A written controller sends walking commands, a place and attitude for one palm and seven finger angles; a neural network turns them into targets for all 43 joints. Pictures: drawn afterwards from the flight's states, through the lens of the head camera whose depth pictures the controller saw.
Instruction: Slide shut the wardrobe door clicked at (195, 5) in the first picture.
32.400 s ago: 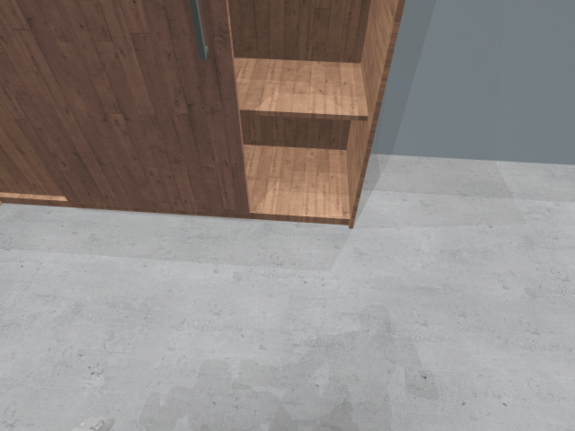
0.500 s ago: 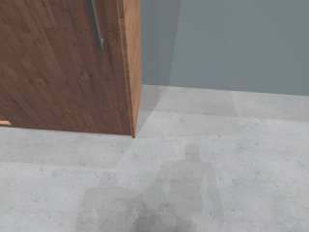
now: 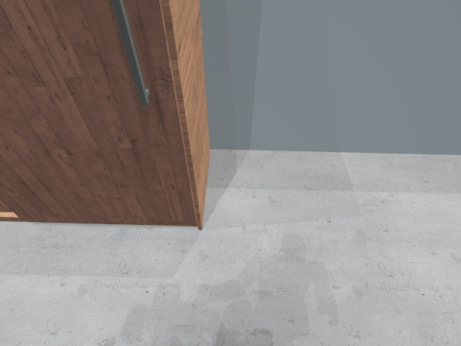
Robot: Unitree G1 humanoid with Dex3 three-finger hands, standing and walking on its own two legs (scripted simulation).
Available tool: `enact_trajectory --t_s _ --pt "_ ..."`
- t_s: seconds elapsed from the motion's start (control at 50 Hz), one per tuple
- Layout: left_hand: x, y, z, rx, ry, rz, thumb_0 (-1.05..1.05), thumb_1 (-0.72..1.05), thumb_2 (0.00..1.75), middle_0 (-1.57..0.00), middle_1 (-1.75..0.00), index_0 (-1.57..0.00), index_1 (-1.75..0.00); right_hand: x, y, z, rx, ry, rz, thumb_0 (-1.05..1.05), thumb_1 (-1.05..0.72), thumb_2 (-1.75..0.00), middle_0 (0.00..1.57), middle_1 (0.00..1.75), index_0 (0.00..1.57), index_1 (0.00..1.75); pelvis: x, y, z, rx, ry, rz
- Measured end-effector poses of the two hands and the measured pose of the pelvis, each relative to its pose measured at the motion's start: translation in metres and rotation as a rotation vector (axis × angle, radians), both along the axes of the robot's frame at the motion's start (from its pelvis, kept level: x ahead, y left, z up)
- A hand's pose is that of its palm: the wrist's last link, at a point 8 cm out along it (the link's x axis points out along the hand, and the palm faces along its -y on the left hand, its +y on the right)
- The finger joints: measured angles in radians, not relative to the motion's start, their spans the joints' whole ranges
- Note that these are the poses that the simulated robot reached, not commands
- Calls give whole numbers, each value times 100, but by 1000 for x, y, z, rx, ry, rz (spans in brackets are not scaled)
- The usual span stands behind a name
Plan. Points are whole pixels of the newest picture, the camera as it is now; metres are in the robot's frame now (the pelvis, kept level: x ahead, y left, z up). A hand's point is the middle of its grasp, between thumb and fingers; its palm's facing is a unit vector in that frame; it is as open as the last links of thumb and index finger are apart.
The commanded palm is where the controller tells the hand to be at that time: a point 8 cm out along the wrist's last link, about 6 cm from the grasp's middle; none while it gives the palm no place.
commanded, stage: let the arm hang, fingers relaxed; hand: left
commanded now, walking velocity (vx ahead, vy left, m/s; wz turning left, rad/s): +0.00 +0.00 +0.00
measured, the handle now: (132, 47) +0.72 +0.27 +0.16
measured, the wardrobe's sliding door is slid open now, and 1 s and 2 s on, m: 0.00 0.00 0.00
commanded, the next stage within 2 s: look to check the result in 0.10 s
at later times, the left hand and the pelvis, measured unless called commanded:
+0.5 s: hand out of the picture +0.09 +0.24 -0.16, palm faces -0.05 -0.94 -0.34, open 7.4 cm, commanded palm none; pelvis +0.02 +0.00 +0.00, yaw +0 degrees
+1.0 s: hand out of the picture +0.11 +0.24 -0.16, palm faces -0.05 -0.94 -0.34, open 7.4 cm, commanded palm none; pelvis +0.02 +0.00 +0.00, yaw +0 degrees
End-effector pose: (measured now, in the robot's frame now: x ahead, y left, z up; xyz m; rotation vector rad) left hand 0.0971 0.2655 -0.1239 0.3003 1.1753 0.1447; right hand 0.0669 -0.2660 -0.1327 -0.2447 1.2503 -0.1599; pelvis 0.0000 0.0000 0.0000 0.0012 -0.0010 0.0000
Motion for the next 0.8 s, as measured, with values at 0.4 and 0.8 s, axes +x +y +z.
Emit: enact_trajectory --t_s 0.4,0.8 --pt "-13 15 -3 31 104 30 1 91 90 -20 -30 -20 -29 -1 -21 5 -50 75 -18 0 -91 -90 20 30 20 30 21 -4 1 -4 2 -3" --pt "12 23 4 45 29 13 1 91 90 -20 -30 -20 -29 27 -29 14 -73 -5 -2 0 -91 -90 20 30 20 30 24 -3 2 -5 -8 -4"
